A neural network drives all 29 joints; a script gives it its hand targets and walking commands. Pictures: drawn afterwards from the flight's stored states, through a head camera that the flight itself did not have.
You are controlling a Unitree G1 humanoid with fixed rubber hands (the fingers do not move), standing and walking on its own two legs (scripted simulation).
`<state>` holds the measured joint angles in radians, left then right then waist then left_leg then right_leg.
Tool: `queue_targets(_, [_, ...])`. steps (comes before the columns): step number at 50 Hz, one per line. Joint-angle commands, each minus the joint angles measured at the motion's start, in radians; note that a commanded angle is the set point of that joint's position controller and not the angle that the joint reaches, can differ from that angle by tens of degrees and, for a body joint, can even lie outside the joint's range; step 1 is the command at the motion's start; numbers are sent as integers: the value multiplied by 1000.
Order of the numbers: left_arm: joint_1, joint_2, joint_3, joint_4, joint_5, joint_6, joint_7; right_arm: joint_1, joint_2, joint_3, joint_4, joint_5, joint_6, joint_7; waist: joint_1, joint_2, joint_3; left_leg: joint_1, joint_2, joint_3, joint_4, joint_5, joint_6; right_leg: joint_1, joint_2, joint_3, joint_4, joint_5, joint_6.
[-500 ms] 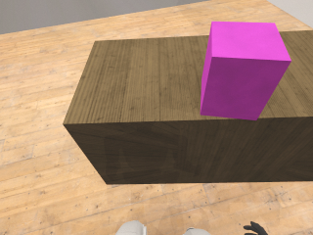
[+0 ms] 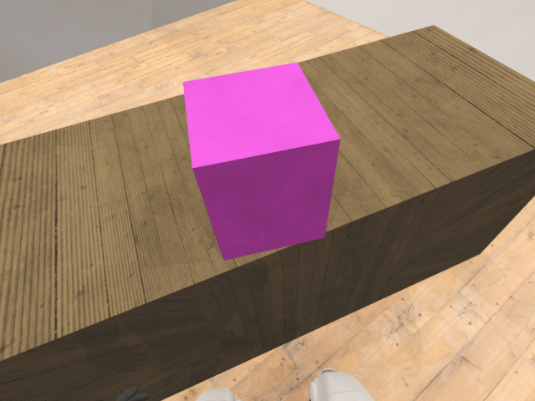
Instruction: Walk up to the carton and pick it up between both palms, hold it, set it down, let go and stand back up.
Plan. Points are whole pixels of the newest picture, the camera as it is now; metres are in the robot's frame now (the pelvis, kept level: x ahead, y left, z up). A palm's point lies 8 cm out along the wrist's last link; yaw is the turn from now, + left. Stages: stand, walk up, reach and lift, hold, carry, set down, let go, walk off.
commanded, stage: walk up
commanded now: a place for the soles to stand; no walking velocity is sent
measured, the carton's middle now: (258, 165) +0.49 +0.03 +0.05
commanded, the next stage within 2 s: none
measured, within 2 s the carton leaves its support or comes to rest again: neither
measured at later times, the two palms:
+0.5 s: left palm (133, 382) +0.17 +0.24 -0.10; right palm out of the picture +0.14 -0.24 -0.10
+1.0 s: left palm (118, 400) +0.14 +0.26 -0.10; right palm out of the picture -0.01 -0.22 -0.11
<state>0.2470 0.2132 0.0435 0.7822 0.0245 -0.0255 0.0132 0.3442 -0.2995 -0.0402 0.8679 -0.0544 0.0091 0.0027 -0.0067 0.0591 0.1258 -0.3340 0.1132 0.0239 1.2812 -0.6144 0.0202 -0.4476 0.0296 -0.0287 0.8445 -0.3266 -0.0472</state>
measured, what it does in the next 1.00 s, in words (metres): steps on the spot: left foot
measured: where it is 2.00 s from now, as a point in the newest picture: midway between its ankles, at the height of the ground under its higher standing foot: outside the picture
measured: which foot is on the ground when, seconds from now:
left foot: up 0.00-0.16, down 0.18-1.00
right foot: down 0.00-1.00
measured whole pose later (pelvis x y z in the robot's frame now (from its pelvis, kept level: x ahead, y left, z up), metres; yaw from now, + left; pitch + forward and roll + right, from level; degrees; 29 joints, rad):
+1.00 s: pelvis +0.01 +0.03 +0.02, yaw -12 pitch -3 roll +1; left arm 0.19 0.22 0.03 0.91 0.00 0.03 0.01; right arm 0.24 -0.23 -0.02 0.96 -0.01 0.03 -0.01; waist -0.01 -0.01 0.11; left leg -0.38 0.05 0.10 0.64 -0.21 0.01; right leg -0.41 0.06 0.12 0.70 -0.31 -0.01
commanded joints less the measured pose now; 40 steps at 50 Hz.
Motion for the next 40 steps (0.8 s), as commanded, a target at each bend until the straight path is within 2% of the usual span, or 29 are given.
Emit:
queue_targets(1, [109, 179, 44, -55, 6, -24, 25, 62, -46, 4, -120, -14, -29, 3, 16, -187, -103, -297, 30, -61, -10, 31, 12, 242, -364, 630, -522, -154, -210])
queue_targets(2, [93, 183, 47, -54, 0, -29, 23, 33, -51, 6, -124, -2, -32, 2, 35, -210, -62, -291, 29, -62, -67, 67, -6, 257, -338, 560, -482, 80, -198])
queue_targets(3, [83, 173, 44, -57, 7, -39, 28, 45, -38, 4, -115, 5, -28, 1, 11, -209, -87, -228, 28, -62, -134, 100, -14, 199, -339, 494, -435, 303, -210])
queue_targets(5, [72, 127, 17, -48, 2, -41, 25, 46, -22, 22, -93, 16, -23, -9, 7, -130, -94, -89, 4, 4, -350, 141, -5, 138, -269, 323, -333, 695, -194])
queue_targets(6, [60, 126, 10, -31, -4, -36, 23, 44, 6, 32, -110, 23, -20, -14, 4, -229, -89, -19, -4, 17, -445, 200, 1, 94, -259, 270, -299, 799, -166])
queue_targets(8, [-23, 146, 3, -40, -20, -14, 9, 79, 6, 26, -77, 40, -30, -16, -25, -177, -171, 197, -67, 92, -623, 517, 26, -1, -196, 199, -224, 706, -114])
queue_targets(9, [-44, 145, 4, -32, -26, 1, 0, 107, -23, 9, -73, 48, -24, -18, -50, -191, -218, 273, -46, 31, -648, 564, 31, -55, -158, 212, -232, 403, -79])
queue_targets(10, [-66, 99, 2, -71, -40, 11, 2, 51, -117, -11, -112, 35, -31, -20, -34, -69, -168, 185, 107, -109, -719, 732, 64, -58, -77, 198, -145, 201, -35])
queue_targets(11, [33, 109, 16, -50, -46, 24, 10, -10, -152, -19, -123, 40, -22, -19, 3, 21, -190, 34, 229, -202, -811, 698, 154, 81, 5, 108, -14, 68, 11])
queue_targets(12, [68, 98, 11, -17, -40, 36, 23, -114, -136, -16, -133, 36, -8, -23, 38, 88, -139, -22, 279, -260, -870, 628, 195, 104, 5, 75, 25, -33, 35])
queue_targets(15, [75, 90, 4, -8, -22, 30, 17, -215, -104, -10, -138, 44, 8, -25, 50, 133, -101, -46, 251, -155, -822, 637, 165, 136, -41, 102, -84, 19, 31])
queue_targets(16, [78, 111, 5, 1, -21, 27, 15, -224, -108, -19, -116, 40, 13, -23, 38, 82, -149, -30, 161, -41, -770, 562, 102, 155, -53, 142, -122, 133, 26])
queue_targets(18, [54, 131, 15, -8, -25, 21, 20, -218, -72, -7, -93, 40, 28, -21, 31, 41, -112, -18, 88, 24, -704, 430, 42, 97, -91, 236, -214, 233, -7])
queue_targets(19, [19, 152, 13, -4, -21, 25, 22, -235, -26, 3, -112, 41, 33, -20, -1, -102, -126, 70, 40, 31, -621, 337, 26, -5, -155, 351, -333, 187, -53])
queue_targets(20, [9, 161, 18, -32, -25, 26, 17, -209, -32, -1, -92, 38, 38, -17, 10, -78, -119, 76, -17, 30, -593, 310, 5, 3, -186, 413, -368, 234, -73])
queue_targets(22, [-44, 161, 21, -28, -33, 26, 23, -169, -18, 5, -75, 45, 38, -18, -28, -172, -126, 149, -30, 14, -585, 265, 2, -92, -188, 420, -412, 216, -96])
queue_targets(26, [-48, 163, 11, -20, -34, 30, 5, -144, -52, 1, -44, 38, 10, -13, -8, -120, -160, 124, 42, -2, -729, 363, 46, -17, -119, 305, -353, 98, -44])
queue_targets(27, [-30, 133, 13, 2, -41, 26, 2, -167, -73, -4, -43, 36, 6, -14, 11, -104, -161, 100, 76, -25, -792, 336, 54, 19, -66, 226, -274, 113, -11])
queue_targets(29, [17, 111, 11, 9, -40, 21, 0, -209, -116, -12, -64, 35, 4, -13, 38, -6, -177, 36, 152, -94, -890, 287, 104, 65, -25, 182, -175, 12, 0])
queue_targets(30, [22, 93, 3, 20, -26, 18, 4, -212, -127, -18, -46, 38, 12, -12, 43, -15, -159, -9, 191, -115, -917, 250, 128, 95, -13, 156, -149, -24, 2])
queue_targets(31, [43, 89, 1, 27, -30, 20, 0, -235, -110, -15, -62, 44, 8, -19, 51, 14, -140, -23, 190, -94, -947, 180, 129, 76, -23, 163, -141, -35, 0])
queue_targets(32, [32, 110, 2, 35, -28, 23, 5, -233, -115, -19, -50, 40, 16, -20, 41, -27, -159, -12, 195, -88, -926, 171, 127, 91, -17, 156, -165, -26, -11])
queue_targets(33, [46, 118, 5, 30, -19, 19, 5, -244, -114, -17, -52, 45, 19, -22, 50, 38, -177, -12, 175, -52, -923, 123, 110, 94, -28, 154, -160, -17, -5])
queue_targets(34, [44, 140, 15, 45, -13, 19, 6, -265, -98, -13, -57, 39, 23, -19, 46, -11, -135, -67, 178, -50, -928, 68, 102, 107, -21, 159, -168, -45, 7])
queue_targets(35, [80, 115, 12, 48, -14, 15, 8, -262, -109, -20, -39, 46, 32, -19, 57, 44, -121, -59, 159, -10, -903, 29, 81, 85, -34, 180, -218, -68, -9])
queue_targets(36, [62, 158, 19, 42, -17, 17, 15, -260, -82, -15, -46, 44, 42, -15, 48, -61, -43, -80, 108, 38, -829, 16, 52, 25, -72, 269, -346, -147, -9])
queue_targets(37, [68, 171, 14, 49, -24, 16, 19, -206, -86, -22, -9, 44, 54, -14, 20, -127, -66, 15, 18, 84, -670, 58, 12, -68, -140, 447, -506, -302, -47])
queue_targets(38, [-19, 228, 19, 11, -26, 21, 24, -162, -31, -2, -7, 52, 60, -4, 7, -207, -36, 58, -52, 66, -526, 104, 16, -172, -211, 550, -600, -403, -93])
queue_targets(40, [-110, 216, 21, 2, -24, 30, 29, -94, -11, 10, 19, 42, 50, 3, -34, -215, -108, 172, -45, -3, -536, 203, 32, -206, -190, 506, -548, -327, -100])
